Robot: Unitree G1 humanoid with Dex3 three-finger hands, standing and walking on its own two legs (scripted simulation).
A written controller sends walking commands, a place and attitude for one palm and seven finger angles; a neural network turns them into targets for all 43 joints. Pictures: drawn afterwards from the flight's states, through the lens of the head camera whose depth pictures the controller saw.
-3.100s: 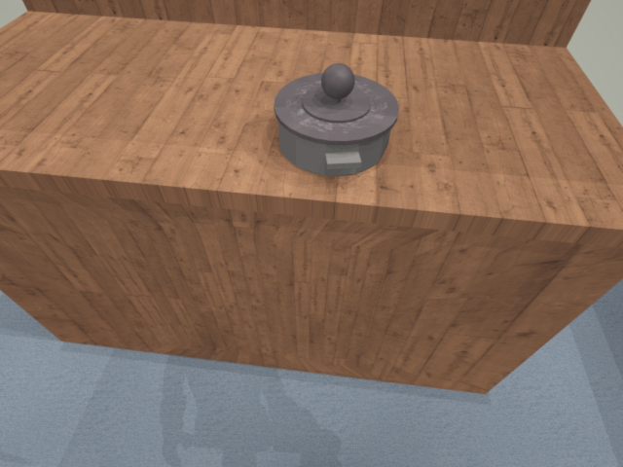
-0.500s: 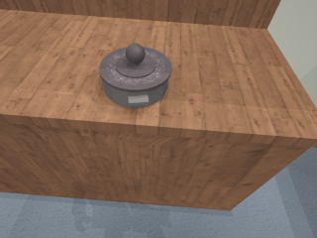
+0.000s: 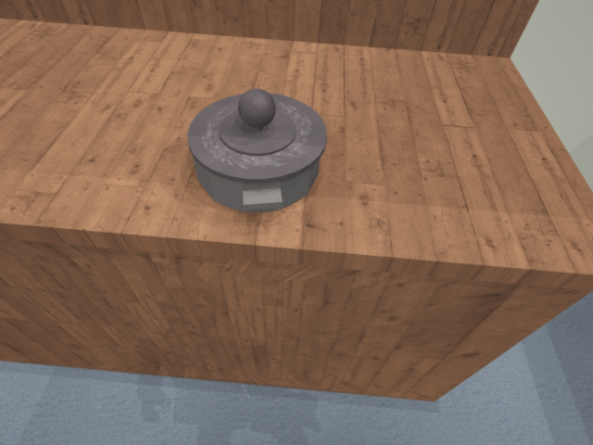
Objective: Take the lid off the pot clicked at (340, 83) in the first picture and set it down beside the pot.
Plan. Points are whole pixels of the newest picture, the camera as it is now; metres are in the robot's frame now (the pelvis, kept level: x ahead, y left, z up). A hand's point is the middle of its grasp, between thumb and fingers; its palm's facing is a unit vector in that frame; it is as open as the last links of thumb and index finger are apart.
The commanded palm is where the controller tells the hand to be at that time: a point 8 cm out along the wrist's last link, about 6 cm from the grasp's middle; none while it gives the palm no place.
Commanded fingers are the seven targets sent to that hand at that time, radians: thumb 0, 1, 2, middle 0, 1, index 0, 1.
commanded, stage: look again from close up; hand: left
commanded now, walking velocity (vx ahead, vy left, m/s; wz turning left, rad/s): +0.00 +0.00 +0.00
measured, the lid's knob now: (257, 108) +0.51 +0.10 +0.18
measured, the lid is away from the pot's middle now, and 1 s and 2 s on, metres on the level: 0.00 0.00 0.00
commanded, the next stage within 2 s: lift the closed hand beside the body in 0.74 s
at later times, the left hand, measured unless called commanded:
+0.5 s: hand out of the picture +0.02 +0.19 -0.18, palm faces +0.05 -0.98 -0.20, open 7.4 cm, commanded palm none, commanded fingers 0.00 0.90 0.90 -0.20 -0.30 -0.20 -0.30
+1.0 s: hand out of the picture +0.11 +0.21 -0.08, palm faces +0.20 -0.94 -0.29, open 6.9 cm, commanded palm +0.07 +0.26 -0.02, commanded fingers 0.00 0.90 0.90 -0.60 -0.73 -0.60 -0.73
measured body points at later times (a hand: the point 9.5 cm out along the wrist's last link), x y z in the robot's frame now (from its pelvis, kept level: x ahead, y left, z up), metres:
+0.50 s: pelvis +0.00 +0.01 +0.00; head +0.02 +0.02 +0.45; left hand +0.02 +0.25 -0.16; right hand +0.04 -0.23 -0.15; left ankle +0.01 +0.15 -0.73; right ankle -0.07 -0.12 -0.73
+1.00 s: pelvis -0.02 +0.02 +0.00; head -0.03 +0.01 +0.45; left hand +0.09 +0.26 -0.06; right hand +0.09 -0.22 -0.12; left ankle +0.01 +0.15 -0.73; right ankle -0.07 -0.12 -0.73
